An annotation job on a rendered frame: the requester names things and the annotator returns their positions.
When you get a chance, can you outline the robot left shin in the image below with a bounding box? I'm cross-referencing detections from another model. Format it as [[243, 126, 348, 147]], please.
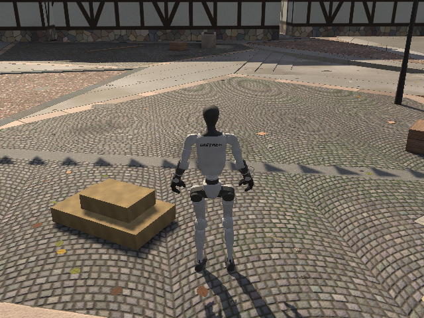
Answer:
[[194, 219, 205, 263]]

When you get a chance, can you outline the left robot thigh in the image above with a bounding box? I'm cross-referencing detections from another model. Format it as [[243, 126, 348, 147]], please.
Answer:
[[190, 185, 207, 231]]

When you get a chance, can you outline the right robot upper arm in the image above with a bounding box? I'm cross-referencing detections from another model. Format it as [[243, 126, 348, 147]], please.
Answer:
[[225, 133, 245, 169]]

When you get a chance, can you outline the robot right forearm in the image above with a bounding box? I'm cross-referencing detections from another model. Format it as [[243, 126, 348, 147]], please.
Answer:
[[239, 159, 252, 181]]

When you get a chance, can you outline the left robot hand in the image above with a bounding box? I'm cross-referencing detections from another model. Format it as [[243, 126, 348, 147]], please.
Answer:
[[170, 180, 186, 193]]

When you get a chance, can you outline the right robot hand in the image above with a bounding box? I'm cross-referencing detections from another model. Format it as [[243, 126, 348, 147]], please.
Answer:
[[238, 178, 254, 191]]

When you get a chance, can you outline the left robot upper arm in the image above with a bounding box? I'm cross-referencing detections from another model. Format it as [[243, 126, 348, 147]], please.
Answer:
[[179, 134, 197, 170]]

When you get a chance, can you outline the robot left forearm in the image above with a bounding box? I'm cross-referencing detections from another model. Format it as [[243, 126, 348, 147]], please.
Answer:
[[172, 159, 185, 183]]

